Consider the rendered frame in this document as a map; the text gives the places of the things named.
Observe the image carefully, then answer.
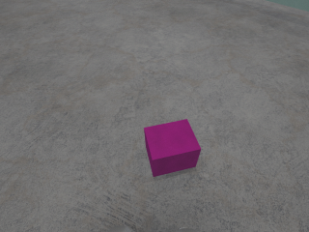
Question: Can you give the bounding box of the carton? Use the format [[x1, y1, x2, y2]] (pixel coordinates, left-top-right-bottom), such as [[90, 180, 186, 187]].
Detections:
[[144, 119, 201, 177]]

